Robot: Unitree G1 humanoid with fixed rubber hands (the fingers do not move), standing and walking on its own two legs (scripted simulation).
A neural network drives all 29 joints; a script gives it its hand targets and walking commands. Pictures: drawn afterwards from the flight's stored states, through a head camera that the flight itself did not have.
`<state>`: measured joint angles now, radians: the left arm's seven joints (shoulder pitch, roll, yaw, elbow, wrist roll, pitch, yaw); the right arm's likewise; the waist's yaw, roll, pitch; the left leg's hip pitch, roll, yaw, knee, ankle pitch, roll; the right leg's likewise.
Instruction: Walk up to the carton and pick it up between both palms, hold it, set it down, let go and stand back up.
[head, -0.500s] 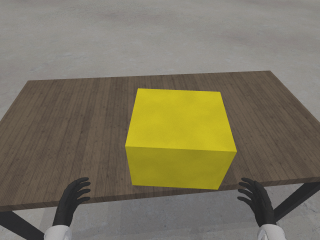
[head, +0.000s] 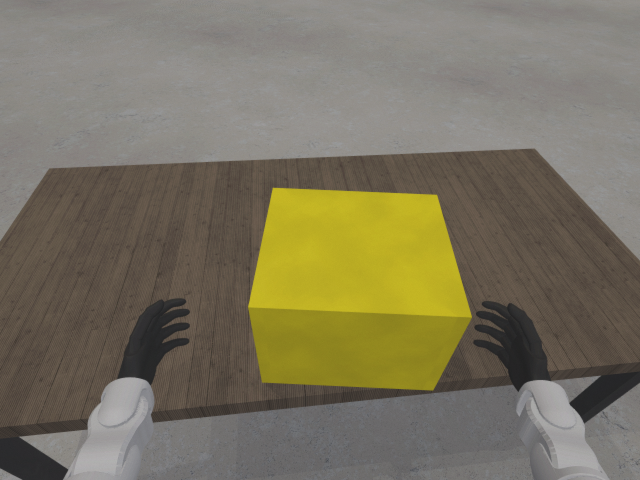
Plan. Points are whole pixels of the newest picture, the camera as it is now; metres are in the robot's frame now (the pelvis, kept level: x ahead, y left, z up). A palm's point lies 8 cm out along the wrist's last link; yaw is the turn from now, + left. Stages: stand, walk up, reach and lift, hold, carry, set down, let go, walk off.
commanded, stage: reach and lift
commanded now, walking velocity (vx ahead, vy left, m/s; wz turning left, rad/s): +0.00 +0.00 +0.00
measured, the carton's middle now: (351, 286) +0.43 -0.06 -0.04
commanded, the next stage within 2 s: none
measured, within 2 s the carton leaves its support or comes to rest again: neither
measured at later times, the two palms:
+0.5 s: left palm (152, 287) +0.34 +0.22 +0.08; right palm (536, 302) +0.31 -0.28 +0.07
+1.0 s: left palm (156, 216) +0.41 +0.21 +0.14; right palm (535, 232) +0.38 -0.28 +0.13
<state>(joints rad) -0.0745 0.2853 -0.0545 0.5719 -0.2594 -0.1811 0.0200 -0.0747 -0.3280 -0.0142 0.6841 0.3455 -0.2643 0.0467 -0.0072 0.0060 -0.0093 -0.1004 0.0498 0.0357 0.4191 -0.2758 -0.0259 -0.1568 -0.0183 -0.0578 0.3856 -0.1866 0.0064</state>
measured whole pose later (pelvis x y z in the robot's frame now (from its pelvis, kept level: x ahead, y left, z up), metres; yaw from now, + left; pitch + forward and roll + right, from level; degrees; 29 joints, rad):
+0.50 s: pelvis +0.01 +0.01 +0.00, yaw -1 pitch +1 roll -1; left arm -0.29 0.28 0.04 0.42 -0.20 0.18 0.01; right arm -0.28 -0.43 -0.05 0.59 0.38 0.00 0.06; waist -0.01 0.01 -0.03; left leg -0.12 0.05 0.06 0.36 -0.25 -0.02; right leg -0.17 -0.01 -0.04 0.31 -0.14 0.01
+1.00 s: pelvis +0.01 +0.00 +0.00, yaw -1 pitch +5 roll -1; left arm -0.66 0.37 0.05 0.57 -0.24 0.35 0.01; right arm -0.65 -0.51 0.01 0.79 0.45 0.13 0.04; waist -0.02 0.01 -0.06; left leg -0.22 0.06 0.05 0.39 -0.25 -0.02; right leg -0.27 0.00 -0.04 0.31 -0.13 0.01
